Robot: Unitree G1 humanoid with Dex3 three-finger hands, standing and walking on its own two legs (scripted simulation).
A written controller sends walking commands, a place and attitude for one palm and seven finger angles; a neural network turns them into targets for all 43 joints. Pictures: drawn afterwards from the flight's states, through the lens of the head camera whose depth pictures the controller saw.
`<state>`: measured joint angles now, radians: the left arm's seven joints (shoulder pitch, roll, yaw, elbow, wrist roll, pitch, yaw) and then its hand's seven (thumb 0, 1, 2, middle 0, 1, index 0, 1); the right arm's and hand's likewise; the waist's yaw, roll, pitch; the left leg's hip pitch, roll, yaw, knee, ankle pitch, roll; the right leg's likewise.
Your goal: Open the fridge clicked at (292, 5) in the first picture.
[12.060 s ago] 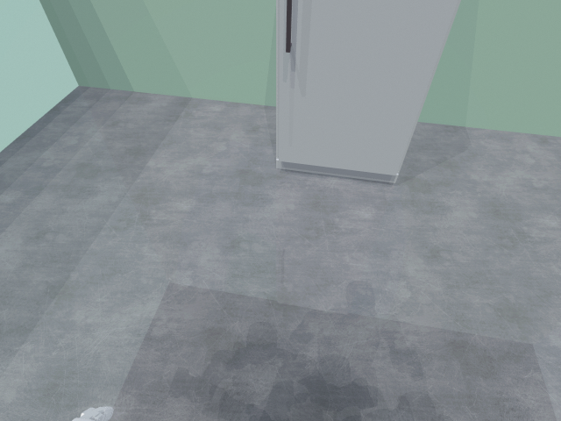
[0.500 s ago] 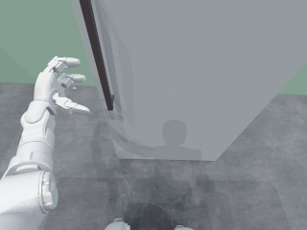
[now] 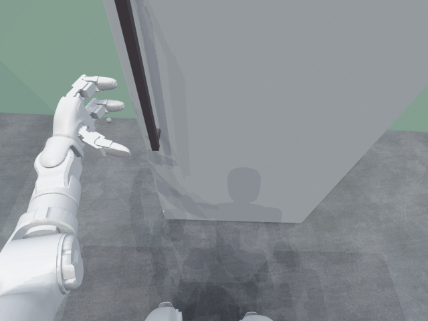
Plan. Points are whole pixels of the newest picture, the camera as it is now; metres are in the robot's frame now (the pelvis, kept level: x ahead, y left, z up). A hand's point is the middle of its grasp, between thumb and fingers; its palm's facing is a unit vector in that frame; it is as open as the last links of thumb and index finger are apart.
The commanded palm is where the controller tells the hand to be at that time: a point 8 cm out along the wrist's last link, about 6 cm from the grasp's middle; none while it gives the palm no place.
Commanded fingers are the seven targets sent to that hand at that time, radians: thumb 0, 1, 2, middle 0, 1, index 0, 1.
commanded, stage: feel for the door with the fingertips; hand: left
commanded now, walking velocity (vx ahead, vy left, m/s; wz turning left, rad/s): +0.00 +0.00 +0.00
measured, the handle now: (143, 79) +0.52 +0.13 +0.15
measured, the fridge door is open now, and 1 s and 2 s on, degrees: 0 0 0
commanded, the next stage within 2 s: slide the fingers in behind the handle in 0.78 s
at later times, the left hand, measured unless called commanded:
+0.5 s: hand (133, 117) +0.46 +0.15 +0.11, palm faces -0.03 -1.00 -0.02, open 14.0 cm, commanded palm +0.44 +0.20 +0.10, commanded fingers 0.00 -0.50 0.30 -0.30 -1.20 -0.30 -1.20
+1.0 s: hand (133, 110) +0.48 +0.15 +0.10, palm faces -0.05 -1.00 -0.01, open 13.6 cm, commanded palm +0.46 +0.20 +0.10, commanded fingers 0.00 -0.50 0.30 -0.30 -1.20 -0.30 -1.20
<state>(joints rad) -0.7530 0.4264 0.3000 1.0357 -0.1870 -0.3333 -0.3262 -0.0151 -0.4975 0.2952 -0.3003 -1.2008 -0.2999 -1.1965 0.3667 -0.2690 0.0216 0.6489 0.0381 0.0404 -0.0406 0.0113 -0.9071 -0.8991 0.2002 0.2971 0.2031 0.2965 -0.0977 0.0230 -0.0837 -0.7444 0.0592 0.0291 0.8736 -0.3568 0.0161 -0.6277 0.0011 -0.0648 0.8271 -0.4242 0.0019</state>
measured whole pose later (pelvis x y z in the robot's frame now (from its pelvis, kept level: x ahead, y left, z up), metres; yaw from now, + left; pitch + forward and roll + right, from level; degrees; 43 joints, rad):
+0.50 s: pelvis +0.00 -0.01 +0.00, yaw +0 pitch +12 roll -2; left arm -0.76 0.35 0.27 1.03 -0.14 -0.35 -0.20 -0.02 -0.50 0.30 -0.30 -1.20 -0.30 -1.20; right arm 0.36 -0.25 0.02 0.64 0.03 0.03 -0.02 0.01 -0.91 -0.90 0.20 0.30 0.20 0.30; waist -0.10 0.03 -0.09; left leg -0.73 0.06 0.04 0.86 -0.35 0.01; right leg -0.63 0.00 -0.05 0.84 -0.43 -0.01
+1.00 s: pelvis +0.00 -0.01 +0.00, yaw +0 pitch +15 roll -2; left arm -0.85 0.41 0.31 1.12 -0.13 -0.35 -0.24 -0.02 -0.50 0.30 -0.36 -1.24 -0.36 -1.24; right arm 0.38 -0.27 0.01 0.67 0.02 0.04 -0.03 0.01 -0.91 -0.90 0.20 0.30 0.20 0.30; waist -0.13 0.03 -0.09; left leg -0.78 0.07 0.02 0.88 -0.35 0.00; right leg -0.68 0.01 -0.07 0.85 -0.43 -0.02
